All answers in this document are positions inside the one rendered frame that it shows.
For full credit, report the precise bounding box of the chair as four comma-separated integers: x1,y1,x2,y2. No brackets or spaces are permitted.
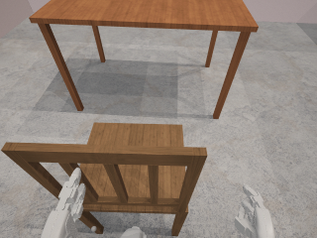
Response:
1,122,208,236

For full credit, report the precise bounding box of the robot left hand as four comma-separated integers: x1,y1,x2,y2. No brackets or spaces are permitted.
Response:
41,168,86,238

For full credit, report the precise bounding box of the table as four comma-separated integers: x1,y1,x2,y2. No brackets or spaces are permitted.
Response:
29,0,259,119

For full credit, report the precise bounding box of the robot left thigh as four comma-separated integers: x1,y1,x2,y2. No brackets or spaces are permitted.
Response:
120,228,147,238

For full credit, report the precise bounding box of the robot right hand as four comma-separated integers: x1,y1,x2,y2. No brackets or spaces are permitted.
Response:
234,184,275,238

